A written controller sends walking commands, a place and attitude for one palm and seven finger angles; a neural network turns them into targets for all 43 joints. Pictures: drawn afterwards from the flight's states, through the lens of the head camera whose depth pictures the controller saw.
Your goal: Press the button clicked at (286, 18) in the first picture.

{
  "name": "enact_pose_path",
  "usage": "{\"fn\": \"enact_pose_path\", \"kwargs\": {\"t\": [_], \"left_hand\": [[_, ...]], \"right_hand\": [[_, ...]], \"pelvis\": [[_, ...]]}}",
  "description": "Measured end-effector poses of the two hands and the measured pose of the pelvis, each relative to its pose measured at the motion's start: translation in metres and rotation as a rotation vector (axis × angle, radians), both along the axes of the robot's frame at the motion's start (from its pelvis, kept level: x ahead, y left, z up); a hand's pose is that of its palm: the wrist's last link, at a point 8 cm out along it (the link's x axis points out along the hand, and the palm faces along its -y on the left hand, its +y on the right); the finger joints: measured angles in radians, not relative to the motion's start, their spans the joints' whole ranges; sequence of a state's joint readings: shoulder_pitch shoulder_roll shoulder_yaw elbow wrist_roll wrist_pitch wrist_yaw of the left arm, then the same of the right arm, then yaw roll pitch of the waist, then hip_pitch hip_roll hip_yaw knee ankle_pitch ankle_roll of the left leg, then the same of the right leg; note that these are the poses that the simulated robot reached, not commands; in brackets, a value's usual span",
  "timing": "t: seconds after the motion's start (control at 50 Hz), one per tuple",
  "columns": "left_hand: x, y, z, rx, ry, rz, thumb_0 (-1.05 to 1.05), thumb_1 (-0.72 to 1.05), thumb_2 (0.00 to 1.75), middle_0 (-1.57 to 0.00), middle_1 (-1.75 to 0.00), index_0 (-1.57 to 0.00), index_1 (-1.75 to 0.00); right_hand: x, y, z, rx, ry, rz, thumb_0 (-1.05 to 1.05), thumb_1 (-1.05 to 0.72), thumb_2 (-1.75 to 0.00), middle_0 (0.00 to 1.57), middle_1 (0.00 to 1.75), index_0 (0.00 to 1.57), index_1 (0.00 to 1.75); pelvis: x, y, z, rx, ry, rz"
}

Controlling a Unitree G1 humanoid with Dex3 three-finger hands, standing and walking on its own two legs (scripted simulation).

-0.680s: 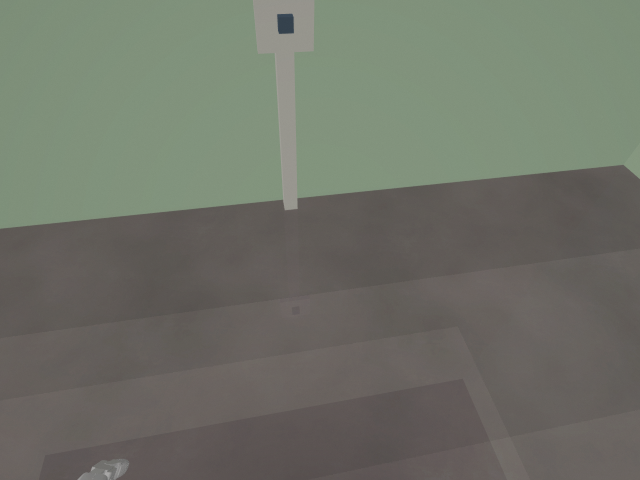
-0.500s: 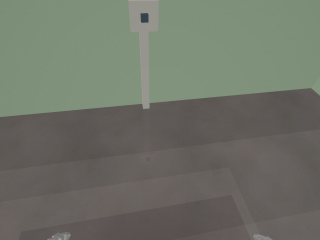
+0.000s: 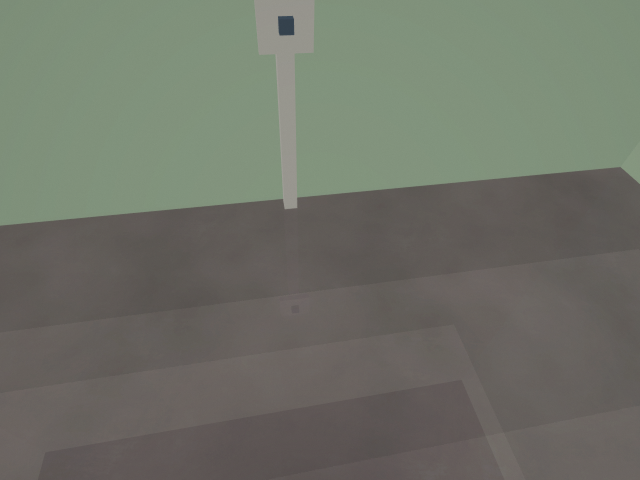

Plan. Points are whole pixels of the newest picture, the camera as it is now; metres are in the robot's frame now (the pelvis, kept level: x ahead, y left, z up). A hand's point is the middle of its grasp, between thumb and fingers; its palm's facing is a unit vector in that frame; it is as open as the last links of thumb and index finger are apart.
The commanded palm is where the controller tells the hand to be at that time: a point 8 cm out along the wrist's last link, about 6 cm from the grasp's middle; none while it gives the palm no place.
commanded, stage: stand and wait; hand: left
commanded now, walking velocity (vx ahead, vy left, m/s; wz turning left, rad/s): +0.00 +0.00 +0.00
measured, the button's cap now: (286, 25) +1.33 +0.19 +0.04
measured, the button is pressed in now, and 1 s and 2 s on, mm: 0 0 0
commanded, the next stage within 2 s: look at it before walking up in 0.14 s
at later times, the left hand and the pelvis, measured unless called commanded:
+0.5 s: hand out of the picture +0.08 +0.24 -0.16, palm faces -0.02 -0.94 -0.33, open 7.4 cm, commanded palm none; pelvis +0.00 -0.01 +0.00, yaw +0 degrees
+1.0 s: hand out of the picture +0.07 +0.23 -0.16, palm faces -0.02 -0.95 -0.31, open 7.4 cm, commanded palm none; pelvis +0.02 -0.01 +0.00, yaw -2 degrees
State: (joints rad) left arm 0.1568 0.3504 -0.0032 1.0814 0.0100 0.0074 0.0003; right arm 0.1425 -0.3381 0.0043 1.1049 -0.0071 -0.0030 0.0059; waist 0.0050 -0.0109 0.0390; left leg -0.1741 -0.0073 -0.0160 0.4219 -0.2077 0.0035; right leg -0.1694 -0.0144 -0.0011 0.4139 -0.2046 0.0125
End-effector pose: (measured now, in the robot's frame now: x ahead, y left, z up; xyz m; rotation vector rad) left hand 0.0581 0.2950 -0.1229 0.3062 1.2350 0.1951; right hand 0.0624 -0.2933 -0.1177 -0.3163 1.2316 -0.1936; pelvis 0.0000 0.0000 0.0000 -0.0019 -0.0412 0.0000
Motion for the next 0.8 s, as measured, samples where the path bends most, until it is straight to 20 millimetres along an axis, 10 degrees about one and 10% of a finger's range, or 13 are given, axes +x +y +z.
{"fn": "enact_pose_path", "kwargs": {"t": [0.8], "left_hand": [[0.013, -0.009, 0.005, 0.002, -0.02, 0.001, 0.01, 0.9, 0.9, -0.2, -0.3, -0.21, -0.3]], "right_hand": [[0.023, -0.006, 0.003, 0.006, -0.029, 0.021, 0.0, -0.9, -0.9, 0.2, 0.3, 0.2, 0.3]], "pelvis": [[0.007, -0.009, 0.003, 0.002, 0.004, 0.004]]}}
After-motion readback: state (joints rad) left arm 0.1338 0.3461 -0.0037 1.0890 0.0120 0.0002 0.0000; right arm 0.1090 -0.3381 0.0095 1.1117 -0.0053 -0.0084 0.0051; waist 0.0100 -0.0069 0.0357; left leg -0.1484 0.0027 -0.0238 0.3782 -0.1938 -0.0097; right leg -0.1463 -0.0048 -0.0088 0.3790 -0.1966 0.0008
